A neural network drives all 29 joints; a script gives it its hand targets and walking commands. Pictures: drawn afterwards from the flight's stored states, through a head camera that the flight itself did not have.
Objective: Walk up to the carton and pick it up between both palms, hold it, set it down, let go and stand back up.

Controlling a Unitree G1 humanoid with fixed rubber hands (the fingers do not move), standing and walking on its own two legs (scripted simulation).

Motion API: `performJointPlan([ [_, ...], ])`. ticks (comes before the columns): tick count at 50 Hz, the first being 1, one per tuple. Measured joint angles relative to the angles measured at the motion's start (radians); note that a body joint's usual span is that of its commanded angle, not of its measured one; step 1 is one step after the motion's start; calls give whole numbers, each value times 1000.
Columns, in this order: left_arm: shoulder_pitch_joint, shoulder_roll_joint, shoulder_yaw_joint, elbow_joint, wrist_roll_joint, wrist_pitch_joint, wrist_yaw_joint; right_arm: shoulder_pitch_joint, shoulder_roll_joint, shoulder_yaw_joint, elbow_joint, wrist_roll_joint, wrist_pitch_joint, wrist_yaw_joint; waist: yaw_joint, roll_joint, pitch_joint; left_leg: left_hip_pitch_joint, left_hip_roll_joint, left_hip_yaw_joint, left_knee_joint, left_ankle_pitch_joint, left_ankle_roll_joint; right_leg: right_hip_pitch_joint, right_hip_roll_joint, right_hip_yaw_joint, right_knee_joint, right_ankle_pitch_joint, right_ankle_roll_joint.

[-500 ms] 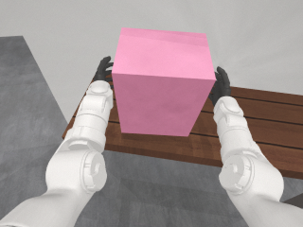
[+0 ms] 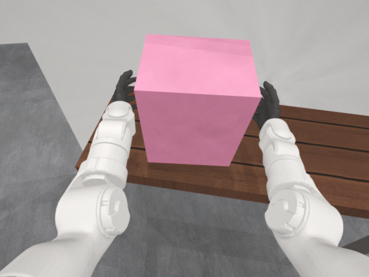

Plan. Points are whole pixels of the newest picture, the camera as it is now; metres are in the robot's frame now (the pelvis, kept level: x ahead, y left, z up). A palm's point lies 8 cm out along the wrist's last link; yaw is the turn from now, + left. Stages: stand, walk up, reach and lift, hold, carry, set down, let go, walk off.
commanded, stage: set down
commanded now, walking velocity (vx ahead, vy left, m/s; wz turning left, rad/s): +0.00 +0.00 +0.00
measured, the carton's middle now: (192, 108) +0.50 -0.03 +0.08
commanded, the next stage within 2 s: none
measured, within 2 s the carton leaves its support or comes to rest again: rests again in 1.84 s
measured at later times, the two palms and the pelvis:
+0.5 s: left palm (122, 106) +0.44 +0.13 +0.14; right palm (268, 119) +0.42 -0.20 +0.12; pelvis +0.00 +0.00 +0.00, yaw +0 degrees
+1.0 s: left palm (122, 107) +0.45 +0.13 +0.13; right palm (268, 120) +0.42 -0.20 +0.12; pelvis +0.00 +0.00 +0.00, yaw +0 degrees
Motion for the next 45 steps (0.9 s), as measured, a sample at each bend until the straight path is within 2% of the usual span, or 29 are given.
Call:
performJointPlan([
  [45, 17, -24, 75, -11, 37, -53, -40, 38, 31, -41, -70, -53, -21, 43, 0, 0, 0, 0, 0, 0, 0, -2, 0, 0, 0, -1, 0, -3, 0],
])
